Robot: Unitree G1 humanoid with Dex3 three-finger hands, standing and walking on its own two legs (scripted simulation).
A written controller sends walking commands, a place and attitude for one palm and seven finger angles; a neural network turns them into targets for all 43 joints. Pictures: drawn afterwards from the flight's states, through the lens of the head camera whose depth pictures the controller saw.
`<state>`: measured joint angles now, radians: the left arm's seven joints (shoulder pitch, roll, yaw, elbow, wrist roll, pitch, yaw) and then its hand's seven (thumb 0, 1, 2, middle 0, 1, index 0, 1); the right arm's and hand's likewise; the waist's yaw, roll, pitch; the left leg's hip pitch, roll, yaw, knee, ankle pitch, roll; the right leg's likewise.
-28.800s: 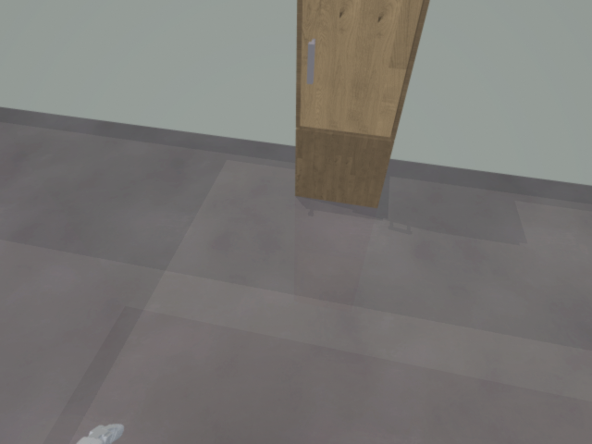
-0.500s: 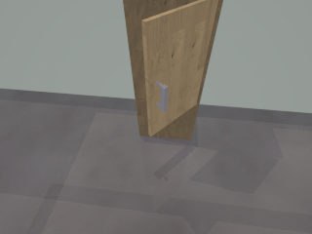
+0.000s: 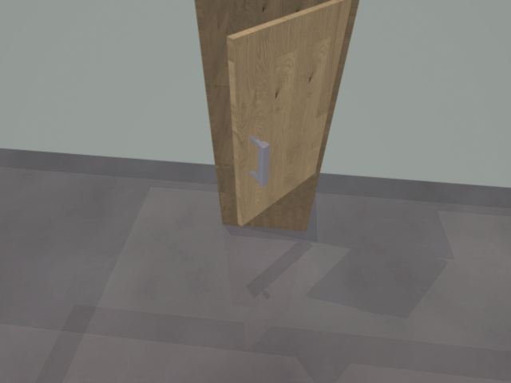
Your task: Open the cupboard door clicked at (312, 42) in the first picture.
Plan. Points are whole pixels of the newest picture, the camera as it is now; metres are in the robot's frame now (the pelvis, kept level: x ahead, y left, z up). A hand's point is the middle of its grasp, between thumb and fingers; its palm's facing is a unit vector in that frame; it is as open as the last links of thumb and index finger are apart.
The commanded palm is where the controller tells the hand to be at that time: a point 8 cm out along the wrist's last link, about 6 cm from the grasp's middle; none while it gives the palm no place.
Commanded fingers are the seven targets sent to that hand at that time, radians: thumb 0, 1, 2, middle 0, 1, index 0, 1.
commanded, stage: look to check the result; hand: left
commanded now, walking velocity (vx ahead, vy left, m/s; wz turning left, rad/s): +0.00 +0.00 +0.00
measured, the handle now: (258, 161) +0.65 +0.03 -0.07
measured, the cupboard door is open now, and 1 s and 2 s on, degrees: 48 48 48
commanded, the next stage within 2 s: walk to a spot facing it in 0.42 s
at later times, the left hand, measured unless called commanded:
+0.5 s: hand out of the picture +0.02 +0.18 -0.17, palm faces +0.01 -0.97 -0.23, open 7.4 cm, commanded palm none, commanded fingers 0.00 0.90 0.90 -0.20 -0.30 -0.20 -0.30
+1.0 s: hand out of the picture +0.08 +0.16 -0.17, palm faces -0.14 -0.95 -0.29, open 7.4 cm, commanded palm none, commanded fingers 0.00 0.90 0.90 -0.20 -0.30 -0.20 -0.30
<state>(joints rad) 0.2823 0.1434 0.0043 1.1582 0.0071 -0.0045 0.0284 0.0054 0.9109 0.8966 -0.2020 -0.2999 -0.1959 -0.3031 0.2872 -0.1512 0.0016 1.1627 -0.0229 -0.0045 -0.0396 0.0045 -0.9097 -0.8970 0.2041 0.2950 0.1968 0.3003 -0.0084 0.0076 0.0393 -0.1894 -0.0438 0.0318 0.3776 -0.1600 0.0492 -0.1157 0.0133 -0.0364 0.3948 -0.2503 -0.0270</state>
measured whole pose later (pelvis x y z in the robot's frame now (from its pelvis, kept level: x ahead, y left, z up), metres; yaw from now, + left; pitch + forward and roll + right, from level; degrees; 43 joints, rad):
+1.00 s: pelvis +0.00 -0.04 -0.02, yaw -12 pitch +0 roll +2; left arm 0.21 0.19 0.08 0.99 0.02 0.05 -0.01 0.01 0.91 0.90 -0.20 -0.30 -0.20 -0.30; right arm 0.20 -0.22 -0.05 1.02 -0.04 0.03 -0.05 0.00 -0.91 -0.90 0.21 0.30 0.20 0.30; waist 0.02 0.04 0.11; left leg -0.26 0.09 0.20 0.58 -0.30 -0.01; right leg -0.30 0.01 -0.01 0.70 -0.39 -0.02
